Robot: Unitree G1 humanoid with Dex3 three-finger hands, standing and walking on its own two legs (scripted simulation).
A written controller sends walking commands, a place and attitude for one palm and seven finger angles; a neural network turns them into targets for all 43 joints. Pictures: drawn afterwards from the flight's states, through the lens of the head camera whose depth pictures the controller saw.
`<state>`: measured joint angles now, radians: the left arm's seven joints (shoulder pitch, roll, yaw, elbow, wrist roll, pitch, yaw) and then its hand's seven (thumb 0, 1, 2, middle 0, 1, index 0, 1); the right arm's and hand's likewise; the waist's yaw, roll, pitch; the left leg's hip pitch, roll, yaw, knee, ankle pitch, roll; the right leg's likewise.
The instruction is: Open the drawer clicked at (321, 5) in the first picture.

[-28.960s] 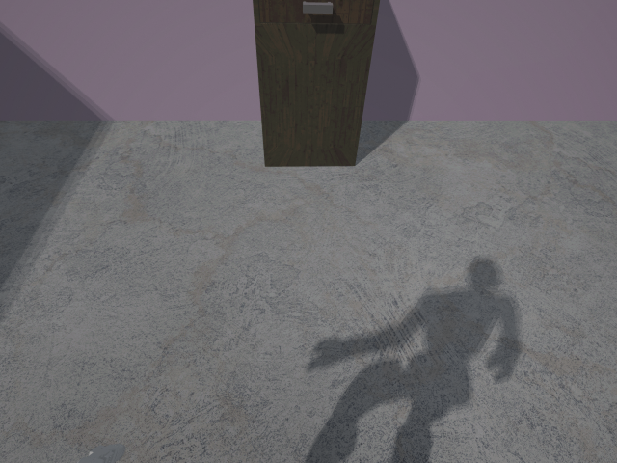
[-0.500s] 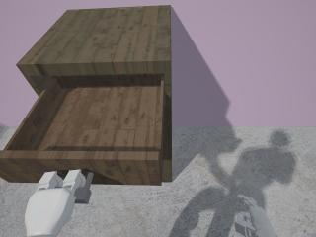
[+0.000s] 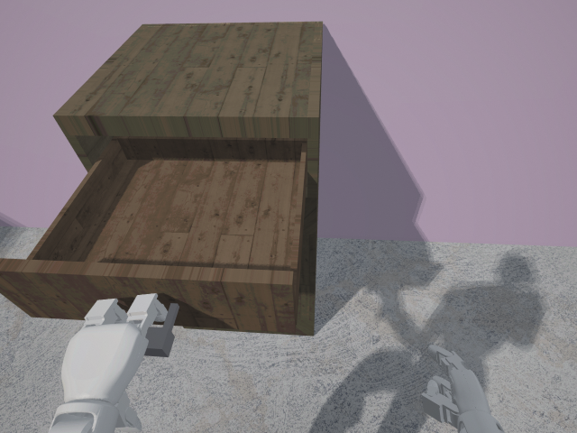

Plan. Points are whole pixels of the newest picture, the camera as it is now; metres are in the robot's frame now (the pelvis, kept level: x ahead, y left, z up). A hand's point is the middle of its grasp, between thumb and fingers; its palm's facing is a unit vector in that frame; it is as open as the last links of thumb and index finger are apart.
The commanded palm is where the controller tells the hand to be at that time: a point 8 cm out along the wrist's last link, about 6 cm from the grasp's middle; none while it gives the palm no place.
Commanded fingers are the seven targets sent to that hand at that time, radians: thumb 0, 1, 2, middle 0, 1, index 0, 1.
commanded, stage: lift the hand off the handle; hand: left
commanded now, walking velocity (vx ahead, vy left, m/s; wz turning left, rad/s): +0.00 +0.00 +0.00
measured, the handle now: (135, 324) +0.24 +0.25 +0.03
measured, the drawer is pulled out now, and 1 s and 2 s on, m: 0.30 0.30 0.30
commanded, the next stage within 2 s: draw the hand back to the body in 1.54 s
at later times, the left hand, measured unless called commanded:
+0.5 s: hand (130, 357) +0.19 +0.24 +0.02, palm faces +0.00 -0.09 -1.00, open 13.2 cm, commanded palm +0.18 +0.23 +0.11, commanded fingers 0.00 -0.50 0.30 -0.30 -1.20 -0.30 -1.20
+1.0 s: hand (108, 319) +0.21 +0.24 +0.11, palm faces +0.12 -0.10 -0.99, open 13.2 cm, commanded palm +0.18 +0.24 +0.18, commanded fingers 0.00 -0.50 0.30 -0.30 -1.20 -0.30 -1.20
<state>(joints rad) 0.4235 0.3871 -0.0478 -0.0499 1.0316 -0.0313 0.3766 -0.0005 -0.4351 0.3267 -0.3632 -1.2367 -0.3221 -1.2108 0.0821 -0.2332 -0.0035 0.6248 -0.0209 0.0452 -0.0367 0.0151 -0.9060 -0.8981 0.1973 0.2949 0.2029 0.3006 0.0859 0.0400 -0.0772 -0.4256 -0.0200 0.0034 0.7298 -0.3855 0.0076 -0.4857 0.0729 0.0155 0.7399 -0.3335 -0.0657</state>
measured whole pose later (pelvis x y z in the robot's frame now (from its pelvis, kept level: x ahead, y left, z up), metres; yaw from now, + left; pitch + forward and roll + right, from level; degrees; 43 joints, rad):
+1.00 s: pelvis +0.01 +0.02 +0.02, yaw +1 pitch -1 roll +0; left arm 0.36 0.44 -0.11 -0.33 0.96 0.09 0.17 0.00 -0.49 0.30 -0.40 -1.23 -0.43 -1.24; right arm 0.07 -0.23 0.02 0.63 -0.01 0.07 -0.01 0.02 -0.91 -0.90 0.20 0.29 0.20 0.30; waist 0.13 0.10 -0.03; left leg -0.21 -0.04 -0.01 0.55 -0.32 0.03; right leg -0.26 0.05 0.01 0.56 -0.27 -0.04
